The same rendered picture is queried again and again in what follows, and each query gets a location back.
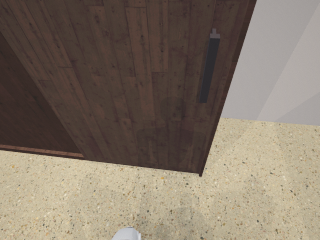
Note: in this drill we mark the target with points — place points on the left robot thigh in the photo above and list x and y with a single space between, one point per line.
127 234

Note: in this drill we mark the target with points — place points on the wardrobe door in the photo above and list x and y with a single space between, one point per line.
124 76
26 118

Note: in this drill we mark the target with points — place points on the handle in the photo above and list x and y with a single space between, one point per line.
212 50

